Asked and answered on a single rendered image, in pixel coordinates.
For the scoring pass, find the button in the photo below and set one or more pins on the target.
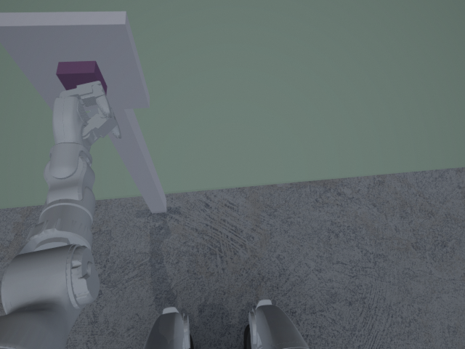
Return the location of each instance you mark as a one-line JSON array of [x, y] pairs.
[[72, 74]]

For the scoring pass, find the panel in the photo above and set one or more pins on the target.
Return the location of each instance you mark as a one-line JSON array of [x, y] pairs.
[[38, 41]]

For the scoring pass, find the left robot hand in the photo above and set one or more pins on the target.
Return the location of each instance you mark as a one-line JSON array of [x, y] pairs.
[[71, 123]]

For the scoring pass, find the left robot thigh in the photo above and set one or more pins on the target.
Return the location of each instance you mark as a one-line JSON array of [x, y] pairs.
[[170, 331]]

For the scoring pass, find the robot left forearm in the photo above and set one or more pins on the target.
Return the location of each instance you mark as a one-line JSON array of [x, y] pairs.
[[68, 212]]

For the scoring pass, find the robot right shin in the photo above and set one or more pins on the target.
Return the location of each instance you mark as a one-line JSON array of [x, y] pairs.
[[261, 302]]

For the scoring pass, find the left robot upper arm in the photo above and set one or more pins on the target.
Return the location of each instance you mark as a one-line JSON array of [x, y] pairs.
[[44, 293]]

